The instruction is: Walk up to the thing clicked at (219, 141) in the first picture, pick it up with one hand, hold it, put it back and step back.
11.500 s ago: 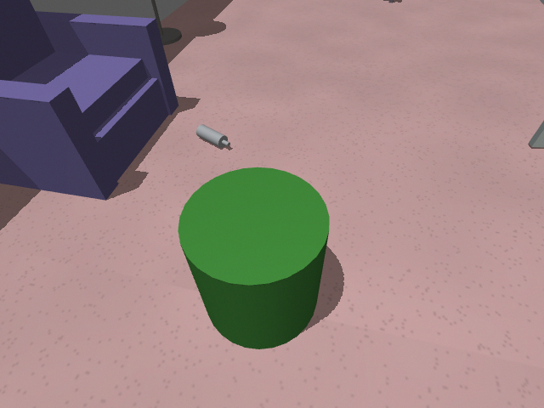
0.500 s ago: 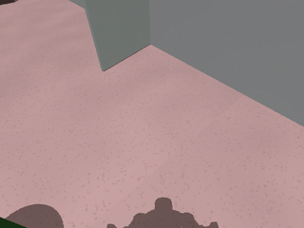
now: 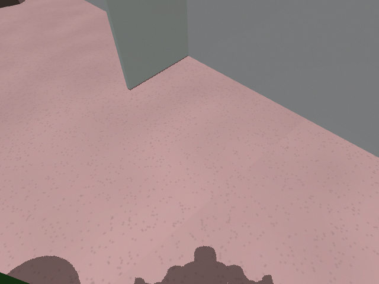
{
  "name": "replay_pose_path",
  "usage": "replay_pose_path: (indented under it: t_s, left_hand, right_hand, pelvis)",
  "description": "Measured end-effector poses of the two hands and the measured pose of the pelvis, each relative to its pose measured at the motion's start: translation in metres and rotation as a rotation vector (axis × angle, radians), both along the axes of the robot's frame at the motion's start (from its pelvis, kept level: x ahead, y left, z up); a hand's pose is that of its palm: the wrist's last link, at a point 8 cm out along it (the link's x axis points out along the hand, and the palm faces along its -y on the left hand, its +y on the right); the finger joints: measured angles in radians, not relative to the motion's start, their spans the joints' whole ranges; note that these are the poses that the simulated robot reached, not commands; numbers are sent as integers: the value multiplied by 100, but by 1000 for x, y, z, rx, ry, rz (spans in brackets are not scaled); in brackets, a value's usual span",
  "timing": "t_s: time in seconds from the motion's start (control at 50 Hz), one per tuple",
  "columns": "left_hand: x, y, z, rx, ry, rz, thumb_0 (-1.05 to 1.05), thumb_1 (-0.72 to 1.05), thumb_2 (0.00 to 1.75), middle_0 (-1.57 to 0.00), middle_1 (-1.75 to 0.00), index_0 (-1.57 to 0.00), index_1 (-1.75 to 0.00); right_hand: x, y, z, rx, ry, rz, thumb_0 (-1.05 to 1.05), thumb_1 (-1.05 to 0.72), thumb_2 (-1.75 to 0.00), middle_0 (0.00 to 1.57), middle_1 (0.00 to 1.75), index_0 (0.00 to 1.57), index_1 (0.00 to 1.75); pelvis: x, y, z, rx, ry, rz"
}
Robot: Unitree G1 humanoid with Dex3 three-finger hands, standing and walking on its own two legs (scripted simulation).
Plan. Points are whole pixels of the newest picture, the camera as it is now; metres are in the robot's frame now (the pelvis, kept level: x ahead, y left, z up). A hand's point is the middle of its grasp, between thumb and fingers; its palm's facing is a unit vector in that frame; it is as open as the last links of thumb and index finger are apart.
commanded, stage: stand
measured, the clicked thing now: out of the picture +0.37 +1.81 -0.74
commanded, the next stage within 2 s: walk up in 0.32 s
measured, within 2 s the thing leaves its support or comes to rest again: neither
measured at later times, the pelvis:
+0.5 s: pelvis +0.02 +0.01 -0.01, yaw +5 degrees
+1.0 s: pelvis +0.15 +0.03 -0.02, yaw +17 degrees
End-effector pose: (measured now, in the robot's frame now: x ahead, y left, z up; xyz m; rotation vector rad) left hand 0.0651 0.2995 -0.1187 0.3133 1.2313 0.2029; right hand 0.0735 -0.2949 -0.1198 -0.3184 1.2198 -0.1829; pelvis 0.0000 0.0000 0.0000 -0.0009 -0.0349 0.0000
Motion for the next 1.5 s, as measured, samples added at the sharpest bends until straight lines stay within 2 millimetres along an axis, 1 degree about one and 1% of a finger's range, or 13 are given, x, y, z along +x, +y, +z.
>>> replay_pose_path:
  t_s: [0.34, 0.44, 0.54, 0.62, 0.68, 0.82, 0.96, 1.1, 1.18, 1.24, 1.32, 1.42, 1.5]
  left_hand:
    - [-3, -1, -2, -7, 7, 4, 1, 90, 90, -20, -30, -21, -30]
    - [-5, 14, -2, -15, -79, 77, 1, 90, 90, -20, -30, -21, -30]
    - [-22, 43, -9, -7, -59, 148, 1, 90, 90, -20, -30, -21, -30]
    - [-23, 73, -31, -10, 5, 168, 1, 90, 90, -20, -30, -21, -30]
    - [-9, 83, -38, -21, 35, 170, 1, 91, 90, -20, -30, -20, -30]
    - [33, 87, -24, -34, -27, 214, 1, 91, 90, -20, -30, -20, -30]
    - [64, 69, -21, -7, -47, 281, 1, 91, 90, -20, -29, -20, -30]
    - [87, 24, -21, 34, -59, 309, 1, 91, 90, -20, -30, -20, -30]
    - [92, -1, -8, 36, -86, 324, 1, 90, 90, -20, -30, -21, -30]
    - [92, -11, 2, 47, -108, 339, 1, 90, 90, -20, -30, -21, -30]
    - [80, -15, 6, 71, -124, 364, 1, 90, 90, -21, -30, -21, -30]
    - [50, -11, 0, 93, -125, 416, 1, 90, 90, -21, -30, -21, -30]
    - [18, -3, -16, 89, -101, 453, 1, 90, 90, -21, -30, -21, -30]
  right_hand:
    - [-2, -2, 0, -2, 6, -1, 1, -91, -90, 20, 30, 21, 30]
    - [2, -5, 3, -22, 50, 50, 1, -91, -90, 20, 30, 21, 30]
    - [31, 1, 16, -70, 61, 112, 1, -91, -90, 20, 30, 21, 30]
    - [61, 13, 15, -127, 0, 134, 1, -91, -90, 20, 30, 21, 30]
    - [71, 24, 16, -149, -18, 129, 1, -91, -90, 20, 30, 21, 30]
    - [105, 39, 31, -153, -6, 175, 1, -90, -90, 21, 30, 21, 30]
    - [171, 30, 24, -156, -25, 278, 1, -90, -90, 21, 30, 21, 30]
    - [260, 7, -12, -113, -99, 343, 1, -90, -90, 21, 30, 21, 30]
    - [292, 12, -16, -78, -117, 389, 1, -91, -90, 20, 30, 21, 30]
    - [305, 17, -16, -46, -119, 427, 1, -91, -90, 20, 30, 21, 30]
    - [310, 20, -19, -24, -99, 464, 1, -91, -90, 20, 30, 21, 30]
    - [309, 27, -20, -29, -83, 514, 1, -91, -90, 20, 30, 21, 30]
    - [303, 32, -18, -47, -100, 533, 1, -91, -90, 20, 30, 21, 30]
  pelvis:
    - [1, -1, 0, 0, 1, 1]
    - [12, 3, -6, -12, 5, 66]
    - [33, 22, -9, -24, -3, 106]
    - [53, 44, -26, -15, -21, 136]
    - [67, 54, -30, -2, -25, 163]
    - [108, 55, -15, 3, -23, 223]
    - [141, 36, -19, 3, -13, 279]
    - [164, 1, -38, -7, -2, 321]
    - [167, -13, -30, 37, 6, 356]
    - [169, -19, -25, 42, 18, 372]
    - [170, -26, -24, 31, 18, 396]
    - [163, -30, -29, 26, 4, 443]
    - [150, -27, -39, 34, -11, 465]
